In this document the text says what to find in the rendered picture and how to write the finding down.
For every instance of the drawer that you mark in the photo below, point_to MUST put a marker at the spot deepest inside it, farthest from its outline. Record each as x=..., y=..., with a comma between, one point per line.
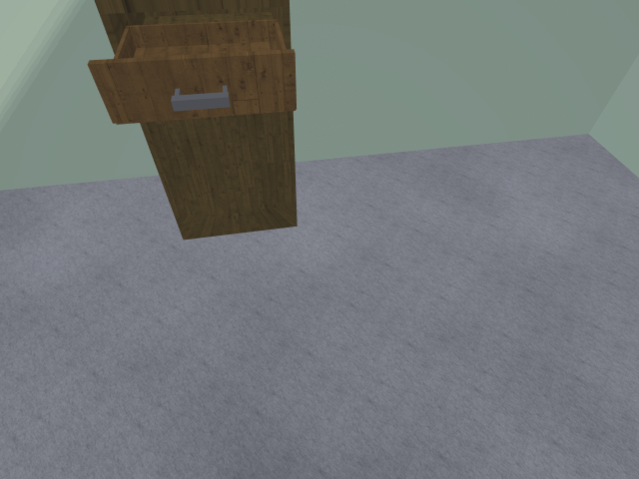
x=151, y=61

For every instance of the cabinet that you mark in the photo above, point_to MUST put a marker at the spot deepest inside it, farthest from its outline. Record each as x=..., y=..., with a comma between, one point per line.
x=222, y=175

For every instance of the handle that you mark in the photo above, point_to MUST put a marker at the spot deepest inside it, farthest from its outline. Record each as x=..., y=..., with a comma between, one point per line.
x=200, y=101

